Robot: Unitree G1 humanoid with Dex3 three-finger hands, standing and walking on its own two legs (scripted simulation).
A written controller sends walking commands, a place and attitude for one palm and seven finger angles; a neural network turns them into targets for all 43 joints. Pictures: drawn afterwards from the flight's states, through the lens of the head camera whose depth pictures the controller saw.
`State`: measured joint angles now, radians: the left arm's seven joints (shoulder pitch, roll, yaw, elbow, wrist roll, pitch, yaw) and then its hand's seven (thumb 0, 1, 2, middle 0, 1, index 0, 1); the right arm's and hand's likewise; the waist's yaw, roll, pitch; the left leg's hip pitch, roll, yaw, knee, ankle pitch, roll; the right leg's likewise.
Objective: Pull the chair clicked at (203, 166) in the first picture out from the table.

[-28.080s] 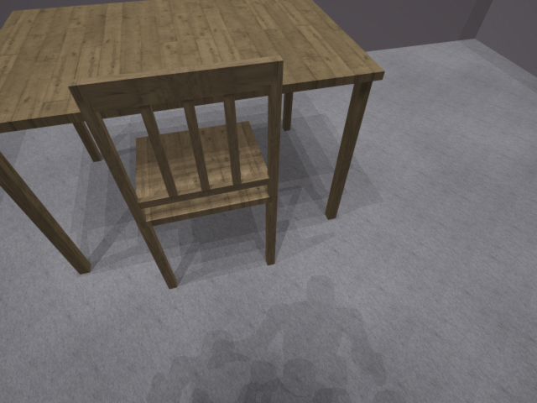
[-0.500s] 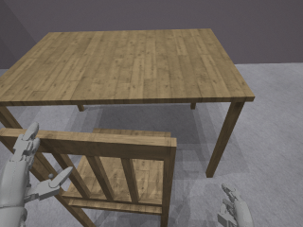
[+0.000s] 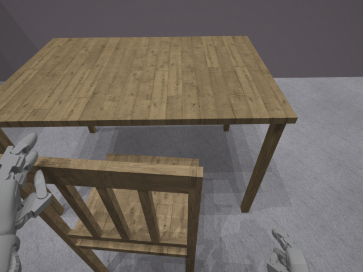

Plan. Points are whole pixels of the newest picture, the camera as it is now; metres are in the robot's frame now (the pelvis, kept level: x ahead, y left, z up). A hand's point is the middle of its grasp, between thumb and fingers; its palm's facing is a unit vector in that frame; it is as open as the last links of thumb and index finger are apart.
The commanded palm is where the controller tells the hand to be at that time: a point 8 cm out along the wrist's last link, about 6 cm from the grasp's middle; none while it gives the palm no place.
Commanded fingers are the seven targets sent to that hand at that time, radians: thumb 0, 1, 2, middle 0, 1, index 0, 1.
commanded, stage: draw the hand back to the body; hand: left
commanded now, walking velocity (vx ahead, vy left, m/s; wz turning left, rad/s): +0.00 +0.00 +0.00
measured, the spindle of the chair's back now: (116, 214) +0.28 +0.22 -0.09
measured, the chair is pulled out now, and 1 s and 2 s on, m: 0.19 0.19 0.19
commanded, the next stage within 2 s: step back with the hand held close in 0.04 s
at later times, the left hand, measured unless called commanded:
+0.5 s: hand (33, 213) +0.16 +0.26 +0.15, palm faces +0.36 -0.77 -0.53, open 7.4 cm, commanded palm +0.10 +0.31 +0.18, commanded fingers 0.00 0.90 0.90 -0.20 -0.30 -0.20 -0.30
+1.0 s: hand out of the picture +0.12 +0.29 +0.17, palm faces +0.46 -0.74 -0.49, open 7.4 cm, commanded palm +0.06 +0.32 +0.18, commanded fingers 0.00 0.90 0.90 -0.20 -0.30 -0.20 -0.30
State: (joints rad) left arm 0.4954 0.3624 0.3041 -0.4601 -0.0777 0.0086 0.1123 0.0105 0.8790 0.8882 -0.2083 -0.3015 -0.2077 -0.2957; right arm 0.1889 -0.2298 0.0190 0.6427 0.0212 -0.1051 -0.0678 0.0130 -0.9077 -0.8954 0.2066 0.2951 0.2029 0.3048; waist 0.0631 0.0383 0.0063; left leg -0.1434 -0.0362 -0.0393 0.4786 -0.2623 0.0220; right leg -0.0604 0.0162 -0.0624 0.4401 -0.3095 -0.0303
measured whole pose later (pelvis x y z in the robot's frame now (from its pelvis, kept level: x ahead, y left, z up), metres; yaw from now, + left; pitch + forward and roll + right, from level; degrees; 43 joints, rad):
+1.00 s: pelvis -0.07 +0.02 -0.01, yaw +2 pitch +1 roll -1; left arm 0.54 0.47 0.45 -0.59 -0.05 -0.10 0.16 0.01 0.89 0.89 -0.21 -0.30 -0.21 -0.30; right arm 0.17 -0.22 0.00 0.58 0.01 -0.05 -0.10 0.01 -0.91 -0.90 0.21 0.29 0.20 0.30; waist 0.02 -0.01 0.00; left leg -0.42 -0.06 -0.06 0.57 -0.17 0.04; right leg -0.27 0.03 0.00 0.57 -0.34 -0.01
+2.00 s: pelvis -0.25 +0.01 -0.01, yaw +6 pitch -2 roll -1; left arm 0.60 0.43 0.42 -0.57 -0.05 -0.09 0.17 0.01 0.89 0.89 -0.21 -0.30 -0.21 -0.30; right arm 0.25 -0.22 -0.01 0.62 0.02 -0.08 -0.09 0.01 -0.91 -0.90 0.20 0.29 0.20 0.30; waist 0.01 -0.05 -0.02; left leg -0.30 0.04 0.01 0.62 -0.31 0.00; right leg -0.34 -0.01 -0.02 0.56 -0.22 0.01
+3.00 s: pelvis -0.26 +0.02 +0.00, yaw +6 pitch +0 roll -1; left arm 0.56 0.44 0.42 -0.55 -0.06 -0.15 0.16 0.01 0.89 0.89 -0.21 -0.30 -0.21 -0.30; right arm 0.20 -0.21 -0.01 0.63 0.03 -0.11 -0.07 0.01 -0.91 -0.90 0.21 0.30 0.20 0.30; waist -0.01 -0.03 0.02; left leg -0.20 0.01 0.05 0.51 -0.31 0.02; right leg -0.18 0.00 -0.04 0.48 -0.30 0.00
